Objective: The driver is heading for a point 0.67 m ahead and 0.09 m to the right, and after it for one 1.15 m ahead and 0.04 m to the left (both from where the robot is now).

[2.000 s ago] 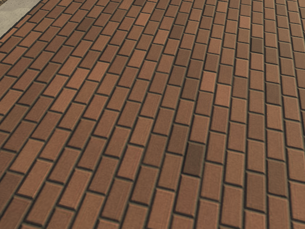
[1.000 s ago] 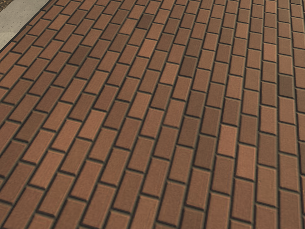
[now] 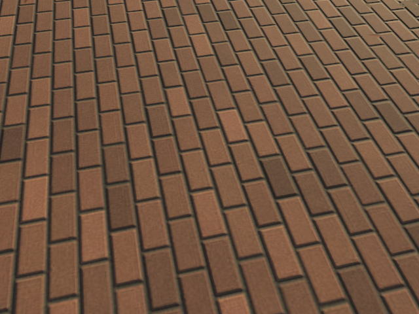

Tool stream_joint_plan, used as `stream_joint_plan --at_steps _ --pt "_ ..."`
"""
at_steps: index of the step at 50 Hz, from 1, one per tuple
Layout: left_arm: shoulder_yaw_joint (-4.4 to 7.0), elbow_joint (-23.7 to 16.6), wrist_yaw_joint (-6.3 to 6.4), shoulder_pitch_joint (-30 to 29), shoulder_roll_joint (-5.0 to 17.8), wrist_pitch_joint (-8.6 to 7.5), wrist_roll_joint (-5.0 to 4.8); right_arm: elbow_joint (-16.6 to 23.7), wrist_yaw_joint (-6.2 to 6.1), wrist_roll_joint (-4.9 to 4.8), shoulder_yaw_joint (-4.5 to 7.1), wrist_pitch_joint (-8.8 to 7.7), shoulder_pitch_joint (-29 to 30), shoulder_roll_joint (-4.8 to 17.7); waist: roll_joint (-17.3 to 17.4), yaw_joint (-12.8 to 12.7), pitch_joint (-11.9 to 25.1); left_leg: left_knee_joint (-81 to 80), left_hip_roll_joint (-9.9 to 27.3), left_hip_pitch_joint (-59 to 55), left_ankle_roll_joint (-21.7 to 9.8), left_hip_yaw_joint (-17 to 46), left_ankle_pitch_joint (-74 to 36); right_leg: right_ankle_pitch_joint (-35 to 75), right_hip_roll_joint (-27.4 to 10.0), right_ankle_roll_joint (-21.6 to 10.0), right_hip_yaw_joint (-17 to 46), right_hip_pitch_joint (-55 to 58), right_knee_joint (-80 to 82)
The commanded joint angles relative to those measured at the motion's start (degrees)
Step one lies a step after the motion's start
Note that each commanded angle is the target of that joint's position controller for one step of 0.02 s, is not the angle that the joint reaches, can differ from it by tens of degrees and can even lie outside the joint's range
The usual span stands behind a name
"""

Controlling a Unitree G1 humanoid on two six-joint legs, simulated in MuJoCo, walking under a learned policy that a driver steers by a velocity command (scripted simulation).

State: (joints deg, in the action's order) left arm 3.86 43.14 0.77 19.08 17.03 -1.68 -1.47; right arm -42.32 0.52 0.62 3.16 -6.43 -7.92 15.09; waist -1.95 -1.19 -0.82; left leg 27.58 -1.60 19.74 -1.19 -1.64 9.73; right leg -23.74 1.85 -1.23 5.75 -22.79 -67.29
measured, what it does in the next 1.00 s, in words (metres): walks ahead, turning right: right foot, then left foot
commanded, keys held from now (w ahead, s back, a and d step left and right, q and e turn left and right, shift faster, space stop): w+e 0.56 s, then w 0.10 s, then w+q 0.16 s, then q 0.18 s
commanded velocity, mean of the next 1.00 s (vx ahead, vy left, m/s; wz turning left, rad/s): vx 0.47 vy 0.00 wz -0.36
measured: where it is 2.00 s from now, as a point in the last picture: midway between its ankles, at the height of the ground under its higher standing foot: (272, 265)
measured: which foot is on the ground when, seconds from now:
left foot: down 0.00-0.40, up 0.42-0.88, down 0.90-1.00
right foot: up 0.00-0.38, down 0.40-0.90, up 0.92-1.00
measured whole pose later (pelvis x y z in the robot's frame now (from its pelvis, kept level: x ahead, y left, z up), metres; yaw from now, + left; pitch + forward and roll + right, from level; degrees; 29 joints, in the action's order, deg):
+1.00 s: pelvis +0.54 -0.12 -0.01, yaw -18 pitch +2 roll +0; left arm 2.6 42.2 0.6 16.4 17.4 -2.7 0.3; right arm -39.6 2.9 -0.2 2.4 -4.6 -6.9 17.3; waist 0.0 -1.2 -3.0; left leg 30.9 -3.4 26.1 -3.6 -0.2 6.9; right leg -30.4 3.1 1.2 3.8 -17.8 -65.7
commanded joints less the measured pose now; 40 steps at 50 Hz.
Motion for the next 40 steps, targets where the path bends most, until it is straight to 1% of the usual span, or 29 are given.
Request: stream_joint_plan --at_steps 1,2,3,6,8,11,13,15,16,17,18,19,20,21,22,23,24,25,26,27,29,30,32,34,35,37,40 --pt "1.88 -6.1 -0.41 -2.7 5.6 -0.46 -0.18 1.3 -0.3 0.33 1.52 -0.01 -4.1 5.7 8.3 2.5 0.9 -15.2 16.3 -14.7 -8.3 16.8 -0.7 5.0 -7.5 0.6 1.4 -16.6 -0.8" --pt "1.61 -6.5 -0.58 -2.7 4.2 -0.1 -0.35 0.9 -0.23 0.0 1.68 -0.24 -4.2 5.9 8.5 2.3 0.7 -16.4 16.1 -13.7 -8.9 14.5 -2.5 5.4 -8.0 0.8 0.6 -16.3 0.4" --pt "1.42 -7.1 -0.67 -3.5 3.4 0.19 -0.27 0.5 -0.2 -0.28 1.94 -0.47 -4.4 6.5 8.1 2.2 0.3 -17.5 16.3 -13.1 -9.5 12.4 -4.4 6.3 -8.5 1.0 0.3 -16.9 2.0" --pt "1.05 -8.9 -0.94 -6.4 2.6 0.37 0.14 -0.5 -0.35 -0.3 2.76 -0.53 -4.9 8.7 6.4 2.3 0.0 -19.0 17.0 -14.4 -10.4 7.1 -10.2 12.4 -9.2 1.9 -0.1 -19.2 8.6" --pt "0.82 -9.3 -1.55 -8.5 2.3 0.05 0.06 -0.9 -0.46 -0.37 2.93 -0.19 -4.7 9.4 5.9 2.9 -0.3 -19.1 15.9 -15.2 -9.5 2.5 -12.9 18.6 -9.0 1.7 -1.2 -18.2 14.9" --pt "0.28 -10.8 -2.63 -14.2 1.4 -0.49 0.13 -1.9 -0.76 -0.74 3.13 0.5 -6.5 10.5 5.3 5.1 -1.8 -18.8 15.3 -16.5 -8.0 -2.6 -14.0 24.8 -7.9 0.9 -4.4 -15.8 23.8" --pt "0.17 -12.1 -3.27 -17.3 1.3 -0.5 -0.01 -2.8 -0.79 -1.22 3.4 1.06 -8.2 11.5 5.2 6.1 -2.8 -18.3 16.3 -19.1 -7.4 -4.2 -14.6 24.3 -7.2 0.1 -5.9 -15.4 27.4" --pt "0.4 -13.4 -3.85 -19.0 2.0 -0.4 -0.07 -3.3 -0.81 -1.86 3.77 1.78 -9.1 12.5 5.6 5.8 -3.5 -16.3 17.6 -22.4 -6.6 -5.5 -18.8 20.6 -6.4 -1.3 -7.2 -15.1 29.9" --pt "0.76 -13.8 -4.05 -18.7 2.7 -0.31 0.05 -3.4 -0.9 -2.12 3.98 2.16 -9.0 13.2 6.1 4.9 -3.0 -13.9 17.9 -23.7 -6.0 -6.6 -25.8 17.7 -5.2 -2.4 -8.4 -13.3 30.9" --pt "1.33 -13.8 -4.1 -17.3 3.8 -0.11 0.26 -3.3 -1.11 -2.37 4.29 2.52 -8.8 14.2 7.2 3.5 -1.4 -9.9 17.9 -24.7 -5.5 -7.8 -35.8 14.6 -3.3 -3.6 -10.1 -9.8 31.2" --pt "2.29 -13.1 -4.02 -13.2 5.5 0.13 0.38 -3.2 -1.33 -2.57 4.53 2.96 -8.6 15.1 7.8 0.8 1.4 -3.0 17.5 -24.7 -4.8 -9.0 -44.9 12.3 -1.0 -5.1 -11.6 -3.8 31.8" --pt "3.86 -10.9 -3.63 -4.5 8.0 0.34 0.24 -2.9 -1.58 -2.78 4.31 3.33 -7.8 14.7 6.8 -4.3 5.8 8.2 15.9 -21.0 -3.3 -10.9 -47.3 15.4 1.6 -7.1 -12.4 8.4 35.4" --pt "5.8 -8.2 -2.55 5.9 12.0 0.89 0.08 -2.0 -1.84 -1.67 3.34 3.13 -8.4 12.5 2.6 -8.8 11.1 24.7 13.8 -7.7 -0.8 -11.0 -33.6 16.9 -1.7 -10.0 -4.8 26.5 36.1" --pt "6.54 -8.5 -2.04 4.2 19.3 0.42 -0.49 1.7 -0.93 1.04 0.4 1.74 -14.0 3.7 -14.0 -1.2 15.7 45.6 2.8 19.2 2.7 -7.2 21.8 10.9 -17.4 -20.6 27.3 45.9 39.4" --pt "5.13 -10.3 -2.29 6.8 14.9 -0.48 -0.07 2.5 -0.1 -0.99 0.68 -0.53 -8.5 7.8 -8.2 -5.7 24.1 52.7 0.9 26.0 2.2 6.1 25.3 1.2 -21.5 -23.6 42.4 48.8 48.7" --pt "4.03 -9.3 -2.55 4.9 11.5 -1.32 0.49 4.1 0.33 -3.22 1.54 -1.58 -2.5 10.9 -4.8 -6.6 15.3 51.9 3.6 30.6 1.0 6.6 19.3 5.0 -19.7 -20.2 34.0 43.4 50.2" --pt "3.47 -9.3 -2.5 1.6 10.0 -1.72 0.32 4.3 0.09 -2.67 1.14 -2.08 -1.9 10.1 -1.1 -4.0 10.1 46.7 5.9 28.4 0.5 6.4 14.2 9.9 -17.2 -18.2 27.2 34.8 50.2" --pt "2.83 -9.9 -2.36 -2.6 8.3 -1.72 0.43 3.6 -0.3 -1.06 1.33 -2.02 -2.2 10.2 0.8 -1.3 6.6 41.8 7.6 24.3 1.1 6.3 11.4 16.1 -15.0 -16.7 21.9 26.4 50.5" --pt "2.33 -10.8 -2.13 -5.2 7.2 -1.75 1.13 3.3 -0.33 -0.38 1.72 -1.43 -3.4 10.8 -0.2 0.9 5.2 39.0 8.7 19.8 1.5 6.7 9.6 21.4 -13.4 -16.3 18.6 20.4 51.7" --pt "2.24 -11.1 -1.94 -6.4 7.1 -1.78 1.39 3.2 -0.25 -0.16 1.83 -0.74 -4.0 10.6 -0.7 2.0 4.5 37.1 8.7 17.3 2.2 6.5 8.7 23.8 -12.6 -16.3 17.3 16.8 52.9" --pt "2.28 -10.2 -1.34 -6.3 7.5 -2.1 1.15 2.9 -0.23 0.22 1.41 0.36 -4.5 8.7 -0.2 2.8 3.7 32.6 8.3 15.6 3.9 5.0 6.5 29.2 -11.7 -16.6 13.4 12.2 54.0" --pt "2.33 -9.6 -0.95 -5.7 7.9 -2.2 1.14 3.2 -0.26 0.34 1.05 0.69 -3.4 7.8 -0.2 2.5 3.0 29.5 8.1 15.6 4.6 4.3 3.6 30.5 -11.0 -16.3 11.2 10.7 54.5" --pt "2.26 -8.2 -0.38 -4.2 8.0 -2.2 1.0 3.9 -0.04 0.34 0.24 0.81 0.5 6.0 -0.8 0.9 1.7 20.8 7.6 14.6 5.3 3.8 -5.2 29.9 -9.0 -14.4 7.3 9.2 54.9" --pt "2.07 -6.9 -0.23 -2.6 7.9 -2.17 0.87 4.4 0.47 -0.09 -0.36 0.6 4.2 4.8 -1.8 -1.1 0.9 12.2 6.3 11.7 5.0 3.0 -13.9 25.8 -7.6 -12.4 4.5 8.5 54.8" --pt "2.04 -6.3 -0.29 -1.4 8.2 -2.29 0.87 4.6 0.78 -0.52 -0.52 0.48 5.9 4.7 -2.1 -2.2 0.4 9.6 5.8 10.8 4.7 2.6 -17.0 23.3 -8.1 -11.9 4.4 8.9 55.1" --pt "2.02 -4.8 -0.57 0.7 8.7 -2.53 0.78 5.3 1.27 -1.31 -0.42 0.32 8.4 5.5 -2.3 -3.6 -0.9 6.7 5.7 11.7 3.4 2.8 -18.5 20.7 -10.2 -11.7 5.3 12.1 55.1" --pt "2.14 -2.7 -0.71 2.9 9.1 -2.3 0.87 6.9 2.09 -1.55 -0.18 0.16 11.0 6.5 -2.1 -4.3 -2.6 4.0 5.4 17.4 0.3 3.0 -12.5 24.3 -14.2 -11.1 6.2 21.1 52.8"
